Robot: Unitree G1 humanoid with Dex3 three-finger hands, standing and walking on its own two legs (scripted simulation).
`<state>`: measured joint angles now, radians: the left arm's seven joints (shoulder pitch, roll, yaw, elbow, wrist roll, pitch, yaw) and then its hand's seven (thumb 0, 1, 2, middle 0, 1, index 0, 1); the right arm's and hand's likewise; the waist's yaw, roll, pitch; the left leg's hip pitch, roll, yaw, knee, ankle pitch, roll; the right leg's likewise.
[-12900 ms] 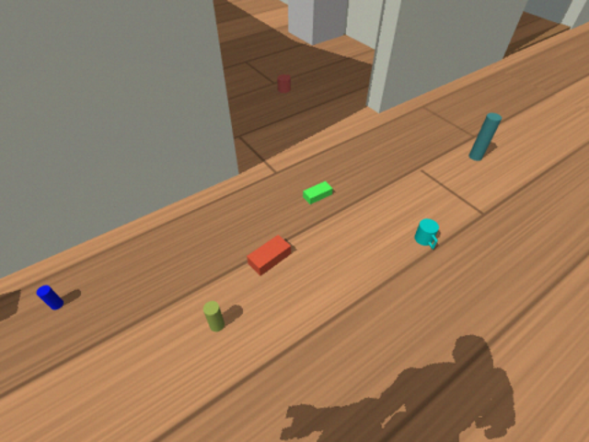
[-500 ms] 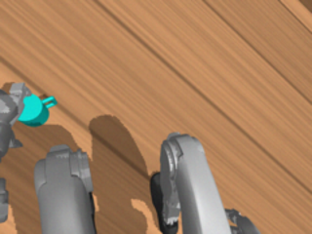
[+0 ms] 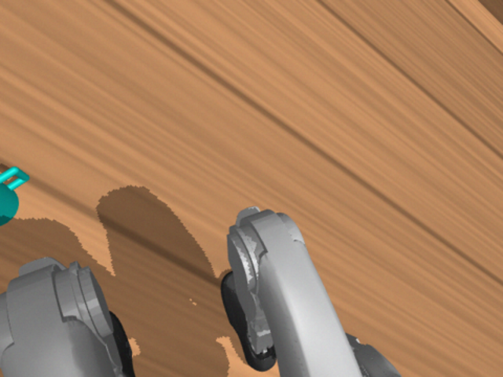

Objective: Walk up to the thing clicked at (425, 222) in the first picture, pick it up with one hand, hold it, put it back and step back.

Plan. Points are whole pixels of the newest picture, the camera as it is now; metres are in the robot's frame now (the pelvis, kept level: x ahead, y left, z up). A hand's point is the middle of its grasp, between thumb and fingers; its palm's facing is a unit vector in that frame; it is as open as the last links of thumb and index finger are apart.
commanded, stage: rest palm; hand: left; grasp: from above
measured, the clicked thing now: out of the picture +0.43 +0.30 -0.26
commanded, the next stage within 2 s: close in 0.80 s
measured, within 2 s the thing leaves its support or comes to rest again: neither
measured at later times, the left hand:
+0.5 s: hand out of the picture +0.41 +0.32 -0.23, palm faces -0.40 -0.13 -0.91, open 14.2 cm
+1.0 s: hand out of the picture +0.40 +0.32 -0.24, palm faces -0.43 -0.18 -0.89, open 13.8 cm
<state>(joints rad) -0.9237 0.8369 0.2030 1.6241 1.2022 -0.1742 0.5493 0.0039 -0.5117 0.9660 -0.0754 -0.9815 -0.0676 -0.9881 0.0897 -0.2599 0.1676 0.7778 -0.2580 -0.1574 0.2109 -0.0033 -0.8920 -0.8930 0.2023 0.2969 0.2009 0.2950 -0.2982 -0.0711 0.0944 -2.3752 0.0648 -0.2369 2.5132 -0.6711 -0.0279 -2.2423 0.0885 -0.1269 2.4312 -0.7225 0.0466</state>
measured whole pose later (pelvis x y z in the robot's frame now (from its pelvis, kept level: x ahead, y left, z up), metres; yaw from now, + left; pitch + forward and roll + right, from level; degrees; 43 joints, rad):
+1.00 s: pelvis -0.01 +0.00 +0.00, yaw -2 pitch +25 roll -12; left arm -0.91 0.90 0.14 1.71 1.23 -0.26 0.67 0.00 -0.45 0.92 -0.10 -1.02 -0.11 -1.01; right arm 0.07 -0.29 0.25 0.77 -0.30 -0.26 0.27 0.00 -0.89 -0.89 0.20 0.30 0.20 0.30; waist -0.31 -0.13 0.13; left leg -2.35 0.06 -0.30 2.56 -0.68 -0.03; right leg -2.19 0.11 -0.17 2.43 -0.71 0.06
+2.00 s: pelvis -0.01 +0.01 +0.00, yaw -3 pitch +24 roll -12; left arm -0.94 0.91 0.10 1.74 1.22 -0.24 0.67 0.01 -0.17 0.74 -0.52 -0.86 -0.35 -0.84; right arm 0.06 -0.32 0.27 0.74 -0.29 -0.27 0.26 0.00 -0.89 -0.89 0.20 0.30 0.20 0.29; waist -0.31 -0.13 0.12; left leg -2.34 0.06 -0.29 2.55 -0.67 -0.02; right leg -2.19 0.11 -0.17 2.42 -0.69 0.06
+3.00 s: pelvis +0.00 +0.00 +0.02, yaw +0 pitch +31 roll -10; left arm -0.80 0.71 0.08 1.35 1.14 -0.11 0.45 0.00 -0.14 0.79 -0.62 -0.80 -0.46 -0.90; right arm 0.11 -0.29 0.09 0.76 -0.17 -0.16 0.25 0.00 -0.92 -0.90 0.20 0.30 0.20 0.29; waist -0.20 -0.01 -0.04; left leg -2.34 0.06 -0.21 2.45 -0.67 -0.02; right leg -2.21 0.08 -0.12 2.37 -0.72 0.05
